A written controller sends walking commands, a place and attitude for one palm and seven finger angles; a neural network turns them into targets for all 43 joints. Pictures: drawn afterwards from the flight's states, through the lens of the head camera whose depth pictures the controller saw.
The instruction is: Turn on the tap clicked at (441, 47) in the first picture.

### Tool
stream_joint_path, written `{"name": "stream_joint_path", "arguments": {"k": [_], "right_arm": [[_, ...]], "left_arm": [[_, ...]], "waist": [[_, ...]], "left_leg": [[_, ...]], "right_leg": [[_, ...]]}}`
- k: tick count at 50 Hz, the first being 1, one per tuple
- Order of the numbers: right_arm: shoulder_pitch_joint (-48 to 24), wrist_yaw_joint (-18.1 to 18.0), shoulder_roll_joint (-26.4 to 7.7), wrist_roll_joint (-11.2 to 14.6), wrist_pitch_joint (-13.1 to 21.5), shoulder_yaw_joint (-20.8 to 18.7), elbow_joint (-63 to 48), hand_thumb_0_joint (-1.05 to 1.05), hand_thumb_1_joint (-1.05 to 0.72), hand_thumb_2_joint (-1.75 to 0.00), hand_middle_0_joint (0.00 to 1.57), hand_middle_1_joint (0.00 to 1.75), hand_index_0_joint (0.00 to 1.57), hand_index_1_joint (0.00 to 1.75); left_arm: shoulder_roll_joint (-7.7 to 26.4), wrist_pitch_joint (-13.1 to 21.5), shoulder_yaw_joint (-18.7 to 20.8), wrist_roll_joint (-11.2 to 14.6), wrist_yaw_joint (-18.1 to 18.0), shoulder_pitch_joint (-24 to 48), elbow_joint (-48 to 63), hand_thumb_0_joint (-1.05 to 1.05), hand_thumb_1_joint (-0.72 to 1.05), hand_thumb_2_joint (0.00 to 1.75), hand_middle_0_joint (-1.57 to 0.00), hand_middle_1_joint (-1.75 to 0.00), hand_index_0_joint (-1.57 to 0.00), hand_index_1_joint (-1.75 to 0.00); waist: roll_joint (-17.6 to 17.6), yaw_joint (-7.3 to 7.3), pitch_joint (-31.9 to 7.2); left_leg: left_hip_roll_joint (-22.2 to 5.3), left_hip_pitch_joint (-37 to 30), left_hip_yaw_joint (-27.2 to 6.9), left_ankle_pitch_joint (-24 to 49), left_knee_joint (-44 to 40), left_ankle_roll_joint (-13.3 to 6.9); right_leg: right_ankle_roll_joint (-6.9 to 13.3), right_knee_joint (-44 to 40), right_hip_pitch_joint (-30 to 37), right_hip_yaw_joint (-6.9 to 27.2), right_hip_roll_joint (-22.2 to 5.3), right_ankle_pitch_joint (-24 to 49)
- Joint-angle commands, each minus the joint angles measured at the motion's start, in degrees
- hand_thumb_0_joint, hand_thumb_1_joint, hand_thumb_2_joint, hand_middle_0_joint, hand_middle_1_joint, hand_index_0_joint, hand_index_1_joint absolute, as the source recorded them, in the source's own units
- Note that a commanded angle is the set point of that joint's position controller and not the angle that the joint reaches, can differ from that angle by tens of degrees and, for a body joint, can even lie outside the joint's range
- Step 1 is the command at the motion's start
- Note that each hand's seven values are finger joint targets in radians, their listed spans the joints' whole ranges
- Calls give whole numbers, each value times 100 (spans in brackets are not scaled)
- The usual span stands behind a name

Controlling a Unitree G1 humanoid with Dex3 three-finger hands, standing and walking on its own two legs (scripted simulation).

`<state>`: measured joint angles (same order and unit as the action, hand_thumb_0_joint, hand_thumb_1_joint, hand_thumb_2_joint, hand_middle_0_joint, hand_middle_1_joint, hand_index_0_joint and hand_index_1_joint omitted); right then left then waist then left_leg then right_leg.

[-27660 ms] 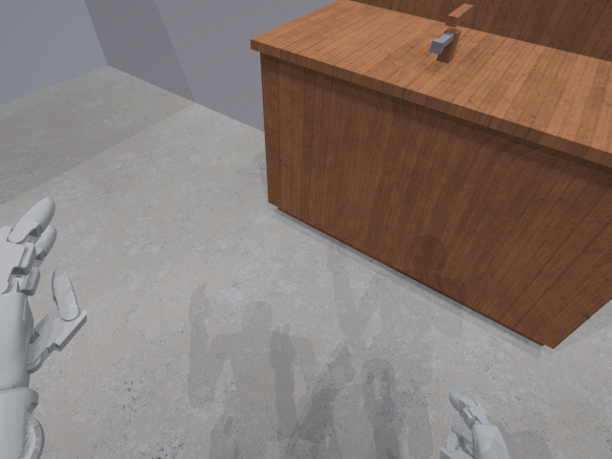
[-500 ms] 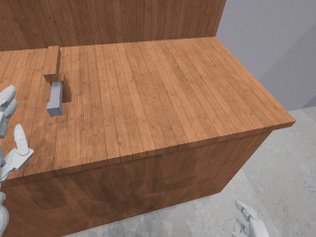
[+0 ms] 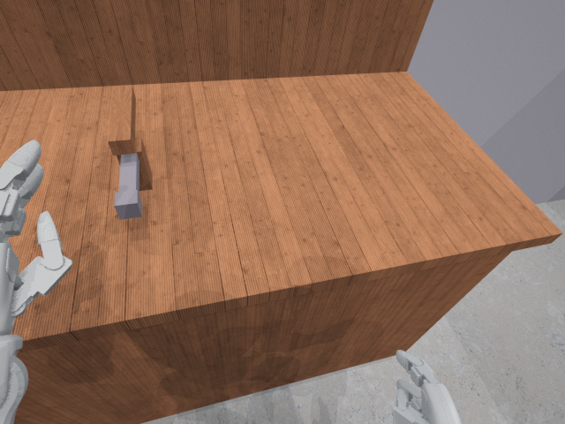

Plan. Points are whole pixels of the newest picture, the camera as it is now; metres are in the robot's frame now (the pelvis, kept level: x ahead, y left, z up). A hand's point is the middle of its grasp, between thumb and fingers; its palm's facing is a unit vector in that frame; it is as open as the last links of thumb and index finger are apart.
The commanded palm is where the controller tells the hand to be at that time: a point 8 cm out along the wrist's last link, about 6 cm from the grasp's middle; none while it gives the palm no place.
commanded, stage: come to a stop and stand still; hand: left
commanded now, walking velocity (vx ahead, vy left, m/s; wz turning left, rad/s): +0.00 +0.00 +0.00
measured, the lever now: (128, 204) +0.35 +0.25 +0.11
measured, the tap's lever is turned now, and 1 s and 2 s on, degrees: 0 0 0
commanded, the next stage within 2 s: look again from close up in 0.24 s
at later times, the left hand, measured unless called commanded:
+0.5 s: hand (13, 187) +0.25 +0.28 +0.24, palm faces +0.59 -0.69 -0.42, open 7.4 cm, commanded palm +0.15 +0.27 +0.18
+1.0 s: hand (43, 342) +0.15 +0.24 +0.16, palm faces +0.46 -0.83 -0.33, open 7.4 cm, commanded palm +0.09 +0.26 +0.18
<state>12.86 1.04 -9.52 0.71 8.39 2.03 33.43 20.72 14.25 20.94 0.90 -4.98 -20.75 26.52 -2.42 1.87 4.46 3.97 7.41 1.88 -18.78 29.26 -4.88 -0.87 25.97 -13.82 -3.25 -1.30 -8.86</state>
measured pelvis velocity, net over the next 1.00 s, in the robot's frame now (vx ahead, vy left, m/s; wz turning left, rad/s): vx -0.04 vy -0.03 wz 0.08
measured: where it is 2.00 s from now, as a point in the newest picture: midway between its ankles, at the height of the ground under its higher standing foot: outside the picture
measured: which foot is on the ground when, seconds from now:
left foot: down 0.00-1.00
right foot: down 0.00-1.00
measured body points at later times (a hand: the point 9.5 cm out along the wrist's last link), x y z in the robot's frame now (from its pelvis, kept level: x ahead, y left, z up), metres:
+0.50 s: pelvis +0.00 -0.02 -0.01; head +0.03 +0.01 +0.44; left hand +0.21 +0.31 +0.26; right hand +0.18 -0.21 -0.08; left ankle -0.03 +0.05 -0.74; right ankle +0.04 -0.13 -0.74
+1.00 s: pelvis -0.04 -0.03 -0.01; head -0.03 -0.02 +0.44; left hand +0.12 +0.28 +0.18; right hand +0.14 -0.26 -0.08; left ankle -0.03 +0.05 -0.74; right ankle +0.03 -0.13 -0.73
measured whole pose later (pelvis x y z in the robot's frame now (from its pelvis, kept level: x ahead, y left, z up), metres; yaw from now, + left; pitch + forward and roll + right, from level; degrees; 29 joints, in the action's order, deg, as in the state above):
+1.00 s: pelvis -0.04 -0.03 -0.01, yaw +5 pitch -1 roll +1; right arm 13.8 2.5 -15.1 0.4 9.7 0.5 35.6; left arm 24.1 19.6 20.1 6.8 -6.5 -22.8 21.9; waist -3.0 2.7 3.4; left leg 5.0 17.1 -1.0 -16.5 34.4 -2.8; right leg 1.9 34.7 -21.7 -3.9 -1.3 -13.0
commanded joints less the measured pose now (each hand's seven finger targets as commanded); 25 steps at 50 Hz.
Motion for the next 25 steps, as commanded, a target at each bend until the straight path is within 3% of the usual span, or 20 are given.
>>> {"name": "stream_joint_path", "arguments": {"k": [1, 3, 7, 8, 10, 12, 13, 16, 17, 18, 19, 20, 21, 22, 23, 25], "right_arm": [[-460, -91, -943, 22, 208, -461, -894, 0, -90, -90, 20, 30, 20, 30], [-536, -100, -912, 8, 159, -420, -904, 0, -90, -90, 20, 30, 20, 30], [-707, -112, -933, 44, 155, -447, -1004, 0, -90, -90, 20, 30, 20, 30], [-664, -120, -898, 6, 118, -428, -992, 0, -90, -90, 20, 30, 20, 30], [-624, -122, -937, 11, 113, -481, -1020, 0, -90, -90, 20, 30, 20, 30], [-718, -125, -919, 31, 99, -461, -1009, 0, -90, -90, 20, 30, 20, 30], [-641, -128, -897, 0, 55, -447, -993, 0, -90, -90, 20, 30, 20, 30], [-610, -133, -939, 22, 12, -499, -1011, 0, -90, -90, 20, 30, 20, 30], [560, -502, -1286, 301, -86, 612, -1507, 0, -90, -90, 20, 30, 20, 30], [471, -413, -578, 190, 66, -144, -1294, 0, -90, -90, 20, 30, 20, 30], [2, -149, -768, -14, 55, -88, -1073, 0, -90, -90, 20, 30, 20, 30], [-66, -64, -1223, -78, 35, -325, -1083, 0, -90, -90, 20, 30, 20, 30], [75, 23, -1148, -137, 45, -391, -1128, 0, -90, -90, 20, 30, 20, 30], [-157, 154, -1193, -177, 31, -384, -1074, 0, -90, -90, 20, 30, 20, 30], [258, 230, -1202, -196, -27, -458, -1160, 0, -90, -90, 20, 30, 20, 30], [164, 409, -1336, -82, 1, -474, -1255, 0, -90, -90, 20, 30, 20, 30]], "left_arm": [[794, 221, 440, 89, -57, 321, 936, 0, 90, 90, -20, -30, -20, -30], [758, 199, 398, 108, -62, 292, 1077, 0, 90, 90, -20, -30, -20, -30], [1017, 206, 589, 110, -119, 418, 1747, 0, 90, 90, -20, -30, -20, -30], [839, 211, 427, 134, -110, 333, 1623, 0, 90, 90, -20, -30, -20, -30], [926, 206, 494, 118, -134, 366, 1730, 0, 90, 90, -20, -30, -20, -30], [1049, 193, 663, 102, -173, 297, 1732, 0, 90, 90, -20, -30, -20, -30], [802, 188, 446, 133, -147, 232, 1550, 0, 90, 90, -20, -30, -20, -30], [877, 171, 520, 121, -156, 233, 1370, 0, 90, 90, -20, -30, -20, -30], [4915, 887, 1654, -148, -266, 5402, 3294, 0, 90, 90, -20, -30, -20, -30], [2379, 491, 1719, -441, -176, 3532, 832, 0, 90, 90, -20, -30, -20, -30], [1895, 354, 1158, -259, -128, 2984, 527, 0, 90, 90, -20, -30, -20, -30], [2324, 326, 1382, -239, -174, 2719, 201, 0, 90, 90, -20, -30, -20, -30], [2176, 411, 1163, -186, -103, 2417, 298, 0, 90, 90, -20, -30, -20, -30], [1908, 339, 1015, -72, -47, 1894, 36, 0, 90, 90, -20, -30, -20, -30], [1728, 381, 864, -46, 35, 1244, 133, 0, 90, 90, -20, -30, -20, -30], [1390, 387, 524, 250, 137, 316, 522, 0, 90, 90, -20, -30, -20, -30]], "waist": [[505, -73, -900], [562, -84, -974], [783, -62, -1131], [769, -65, -1039], [987, -43, -940], [995, -50, -983], [874, -62, -881], [863, -50, -812], [2619, -580, -922], [1198, -154, -852], [791, -224, -536], [924, -116, -757], [947, -135, -1024], [1238, -142, -1267], [1064, -97, -1315], [410, 30, -1461]], "left_leg": [[-853, 665, -630, 2635, -655, 833], [-836, 476, -625, 2945, -639, 859], [-799, 342, -608, 3080, -647, 912], [-830, 376, -646, 3099, -667, 911], [-900, 389, -680, 3153, -746, 950], [-894, 262, -656, 3176, -741, 933], [-885, 343, -699, 3177, -732, 946], [-904, 570, -692, 2879, -717, 954], [-1109, 1770, -1360, 2837, -676, 707], [-1481, 788, -1631, 2503, -547, 655], [-1311, 239, -1304, 2850, -920, 711], [-1221, 61, -1018, 3120, -737, 645], [-1093, 100, -890, 3625, -343, 611], [-1027, -402, -836, 4428, -182, 736], [-1090, -171, -882, 5132, 104, 762], [-854, 900, -678, 4667, 485, 778]], "right_leg": [[295, 109, 1181, 224, -182, 1365], [276, 158, 1079, 142, -140, 1306], [322, 260, 1200, 183, -125, 1446], [300, 242, 1111, 116, -124, 1242], [308, 269, 1085, 105, -95, 1006], [286, 208, 1035, 99, -64, 930], [291, 163, 1000, 47, -56, 850], [328, 57, 1183, 110, -126, 1008], [-91, 1298, 1073, 222, 327, -1224], [81, 1321, -574, 221, -162, -1608], [160, 1378, -895, 50, -7, -1636], [198, 1356, -947, 114, 67, -1571], [204, 937, -827, 159, -27, -1298], [228, 1000, -1017, 171, 52, -1004], [220, 452, -676, 189, -127, -452], [405, 148, 733, 519, -377, 1677]]}}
